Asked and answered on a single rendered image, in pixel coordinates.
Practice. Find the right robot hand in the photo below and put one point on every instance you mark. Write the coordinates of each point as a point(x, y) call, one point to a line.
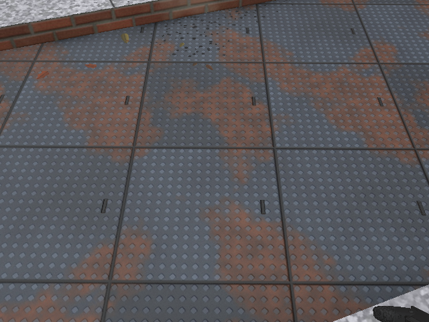
point(399, 314)

